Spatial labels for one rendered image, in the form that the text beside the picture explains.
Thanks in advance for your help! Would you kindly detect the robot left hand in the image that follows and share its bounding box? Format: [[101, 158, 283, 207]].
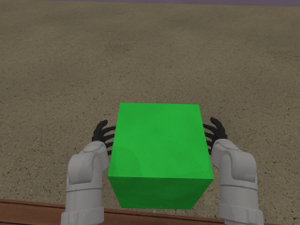
[[92, 119, 116, 156]]

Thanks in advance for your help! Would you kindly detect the robot right hand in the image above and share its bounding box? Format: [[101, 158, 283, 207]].
[[202, 117, 228, 155]]

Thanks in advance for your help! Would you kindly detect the left robot forearm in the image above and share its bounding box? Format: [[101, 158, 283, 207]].
[[60, 141, 110, 225]]

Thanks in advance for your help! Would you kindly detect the right robot forearm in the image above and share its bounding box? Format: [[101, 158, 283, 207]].
[[211, 139, 264, 225]]

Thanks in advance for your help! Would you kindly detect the carton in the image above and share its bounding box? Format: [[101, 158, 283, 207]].
[[108, 102, 214, 210]]

